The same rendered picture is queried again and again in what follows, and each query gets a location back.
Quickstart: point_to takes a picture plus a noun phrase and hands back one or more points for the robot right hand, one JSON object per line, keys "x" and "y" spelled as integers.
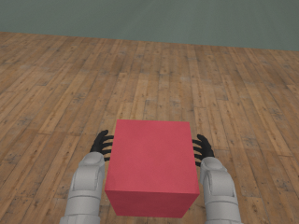
{"x": 205, "y": 149}

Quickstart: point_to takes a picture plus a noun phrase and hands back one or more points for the carton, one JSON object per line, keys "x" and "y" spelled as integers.
{"x": 152, "y": 170}

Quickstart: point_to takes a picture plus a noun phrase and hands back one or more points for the right robot forearm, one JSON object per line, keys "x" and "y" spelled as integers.
{"x": 219, "y": 193}

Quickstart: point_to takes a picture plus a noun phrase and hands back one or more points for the robot left hand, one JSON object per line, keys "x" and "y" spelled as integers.
{"x": 98, "y": 144}

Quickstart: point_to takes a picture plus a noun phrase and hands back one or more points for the left robot forearm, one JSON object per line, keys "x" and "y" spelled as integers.
{"x": 85, "y": 191}

